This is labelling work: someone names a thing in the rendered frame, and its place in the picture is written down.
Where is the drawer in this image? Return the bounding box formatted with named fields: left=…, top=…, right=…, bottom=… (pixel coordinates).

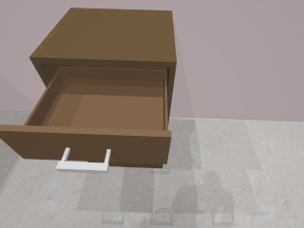
left=0, top=66, right=172, bottom=164

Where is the handle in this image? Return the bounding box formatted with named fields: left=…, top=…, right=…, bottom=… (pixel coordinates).
left=56, top=147, right=111, bottom=174

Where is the cabinet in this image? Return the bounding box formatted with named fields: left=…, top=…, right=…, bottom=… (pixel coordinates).
left=29, top=8, right=177, bottom=169

